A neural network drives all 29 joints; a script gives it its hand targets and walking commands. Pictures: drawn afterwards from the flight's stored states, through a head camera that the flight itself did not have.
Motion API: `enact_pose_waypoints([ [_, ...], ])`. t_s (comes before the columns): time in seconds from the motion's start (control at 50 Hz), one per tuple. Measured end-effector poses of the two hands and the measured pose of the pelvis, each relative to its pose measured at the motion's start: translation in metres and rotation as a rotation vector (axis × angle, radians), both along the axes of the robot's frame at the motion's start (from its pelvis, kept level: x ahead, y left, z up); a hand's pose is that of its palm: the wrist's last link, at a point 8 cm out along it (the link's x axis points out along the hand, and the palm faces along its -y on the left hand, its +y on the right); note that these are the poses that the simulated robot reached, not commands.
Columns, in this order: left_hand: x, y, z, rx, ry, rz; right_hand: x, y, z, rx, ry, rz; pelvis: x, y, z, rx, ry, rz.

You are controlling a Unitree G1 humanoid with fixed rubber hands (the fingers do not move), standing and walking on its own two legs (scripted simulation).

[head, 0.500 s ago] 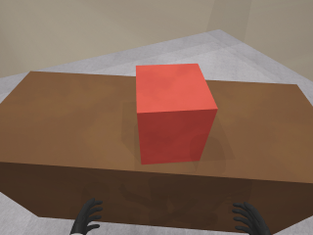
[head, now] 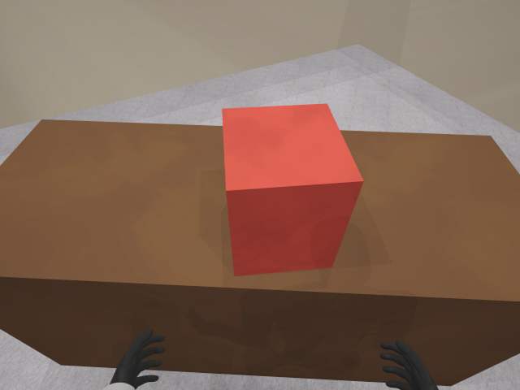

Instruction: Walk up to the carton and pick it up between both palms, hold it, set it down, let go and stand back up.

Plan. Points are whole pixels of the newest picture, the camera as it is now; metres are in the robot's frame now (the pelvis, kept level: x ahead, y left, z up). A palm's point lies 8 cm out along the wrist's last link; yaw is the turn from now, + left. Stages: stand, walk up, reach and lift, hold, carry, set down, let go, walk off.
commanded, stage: let go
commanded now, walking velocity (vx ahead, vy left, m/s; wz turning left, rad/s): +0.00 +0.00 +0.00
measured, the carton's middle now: (279, 191) +0.47 -0.01 +0.03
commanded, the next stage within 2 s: stand in 0.32 s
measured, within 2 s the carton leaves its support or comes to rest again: neither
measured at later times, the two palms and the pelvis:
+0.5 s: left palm out of the picture +0.13 +0.27 -0.09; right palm out of the picture +0.11 -0.29 -0.09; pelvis -0.01 -0.01 -0.01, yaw +2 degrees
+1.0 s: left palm out of the picture +0.05 +0.31 -0.11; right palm out of the picture +0.07 -0.30 -0.10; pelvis -0.02 +0.00 +0.00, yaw +3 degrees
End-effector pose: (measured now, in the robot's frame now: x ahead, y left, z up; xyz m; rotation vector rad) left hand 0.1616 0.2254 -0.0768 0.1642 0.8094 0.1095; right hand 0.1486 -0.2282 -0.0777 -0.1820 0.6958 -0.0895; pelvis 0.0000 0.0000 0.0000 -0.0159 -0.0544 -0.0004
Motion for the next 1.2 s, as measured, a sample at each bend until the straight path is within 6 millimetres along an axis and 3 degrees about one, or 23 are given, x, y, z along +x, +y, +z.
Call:
enact_pose_waypoints([
  [0.36,-0.008,-0.007,-0.004,-0.008,0.010,-0.015,-0.001,-0.011,0.000,-0.032,0.011,0.022,-0.006,-0.001,-0.001,0.002,-0.022,0.006],
  [0.4,-0.011,0.000,-0.006,0.019,0.000,-0.019,-0.008,-0.020,-0.004,-0.073,0.071,0.030,-0.008,-0.003,-0.002,0.006,-0.005,0.017],
  [0.54,-0.043,0.054,-0.012,0.138,0.053,0.048,-0.043,-0.070,-0.008,-0.202,0.245,-0.008,-0.011,-0.008,-0.006,0.009,0.013,0.034],
  [0.62,-0.062,0.071,-0.015,0.169,0.108,0.061,-0.056,-0.085,-0.008,-0.237,0.295,-0.013,-0.014,-0.007,-0.005,0.008,0.016,0.038],
  [0.78,-0.091,0.078,-0.025,0.171,0.208,0.056,-0.067,-0.082,-0.013,-0.231,0.342,0.001,-0.020,-0.004,-0.003,0.007,0.016,0.045],
  [0.98,-0.113,0.084,-0.029,0.168,0.278,0.076,-0.073,-0.071,-0.021,-0.216,0.377,0.013,-0.025,-0.001,-0.001,0.007,0.011,0.050],
  [1.2,-0.134,0.088,-0.033,0.168,0.344,0.103,-0.079,-0.077,-0.022,-0.230,0.428,0.008,-0.026,0.000,0.000,0.010,0.009,0.056],
])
